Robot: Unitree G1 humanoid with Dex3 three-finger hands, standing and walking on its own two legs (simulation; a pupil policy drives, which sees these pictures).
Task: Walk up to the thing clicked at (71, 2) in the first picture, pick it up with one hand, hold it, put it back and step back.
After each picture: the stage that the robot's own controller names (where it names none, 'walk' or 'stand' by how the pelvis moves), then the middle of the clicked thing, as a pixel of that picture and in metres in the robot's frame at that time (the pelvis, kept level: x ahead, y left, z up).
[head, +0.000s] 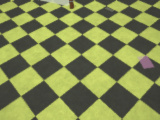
stand; (71, 0) +2.29 +0.21 -0.66
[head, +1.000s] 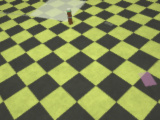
walk; (69, 16) +2.14 +0.36 -0.65
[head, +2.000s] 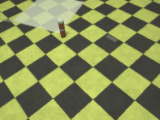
walk; (62, 28) +1.52 +0.36 -0.65
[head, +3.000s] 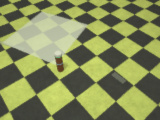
walk; (59, 61) +1.02 +0.30 -0.64
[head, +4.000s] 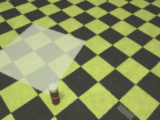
walk; (54, 94) +0.65 +0.23 -0.63
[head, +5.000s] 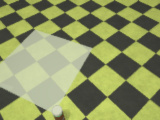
stand; (59, 116) +0.45 +0.21 -0.63
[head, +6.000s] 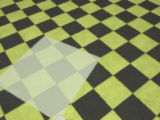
stand; out of the picture +0.41 +0.19 -0.65
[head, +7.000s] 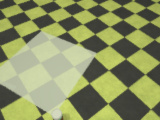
stand; out of the picture +0.44 +0.20 -0.65
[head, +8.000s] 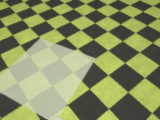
stand; out of the picture +0.41 +0.21 -0.66
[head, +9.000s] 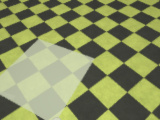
stand; out of the picture +0.41 +0.22 -0.66
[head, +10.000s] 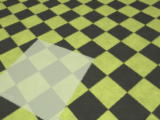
go down; out of the picture +0.40 +0.22 -0.66
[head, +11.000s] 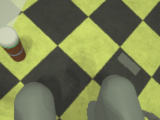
go down; (13, 47) +0.48 +0.24 -0.27
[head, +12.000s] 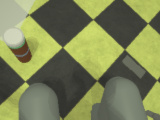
close in; (19, 48) +0.49 +0.24 -0.26
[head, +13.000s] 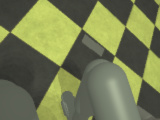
close in; out of the picture +0.47 +0.29 -0.16
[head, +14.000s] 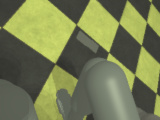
lift; out of the picture +0.46 +0.29 -0.16
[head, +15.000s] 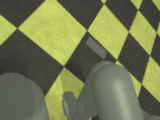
lift; out of the picture +0.39 +0.26 -0.16
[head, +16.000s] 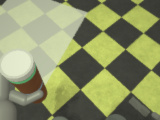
lift; (29, 82) +0.32 +0.18 +0.04
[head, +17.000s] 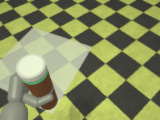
hold; (41, 87) +0.31 +0.15 +0.06
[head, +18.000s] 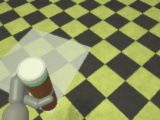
hold; (41, 88) +0.31 +0.16 +0.04
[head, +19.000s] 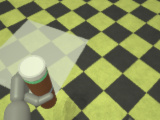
crouch; (41, 86) +0.33 +0.16 +0.01
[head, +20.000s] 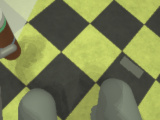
crouch; (1, 37) +0.47 +0.22 -0.04
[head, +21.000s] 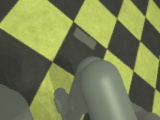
lower; out of the picture +0.45 +0.28 -0.17
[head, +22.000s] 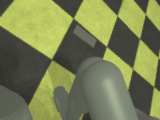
lower; out of the picture +0.46 +0.29 -0.17
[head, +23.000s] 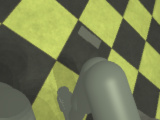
lower; out of the picture +0.45 +0.29 -0.17
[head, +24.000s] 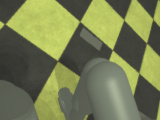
lower; out of the picture +0.44 +0.29 -0.16
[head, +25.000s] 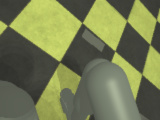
open; out of the picture +0.45 +0.26 -0.17
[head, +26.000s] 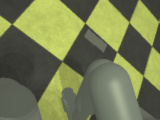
stand; out of the picture +0.45 +0.27 -0.17
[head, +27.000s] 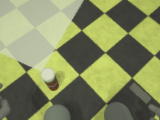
walk; (51, 80) +0.45 +0.19 -0.43
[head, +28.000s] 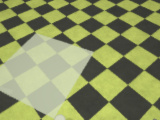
stand; out of the picture +0.41 +0.17 -0.60
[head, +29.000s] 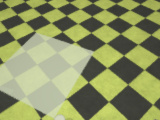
stand; out of the picture +0.40 +0.18 -0.60
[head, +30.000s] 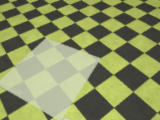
stand; out of the picture +0.41 +0.15 -0.65
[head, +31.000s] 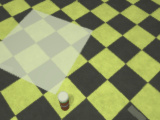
walk; (64, 101) +0.46 +0.13 -0.64
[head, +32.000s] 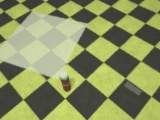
walk; (65, 81) +0.68 +0.21 -0.63
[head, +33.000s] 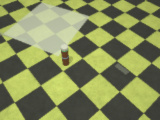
stand; (65, 55) +1.03 +0.19 -0.63
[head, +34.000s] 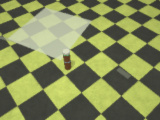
stand; (67, 59) +1.03 +0.18 -0.65
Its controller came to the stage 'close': yes
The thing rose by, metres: 0.69
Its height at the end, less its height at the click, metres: +0.00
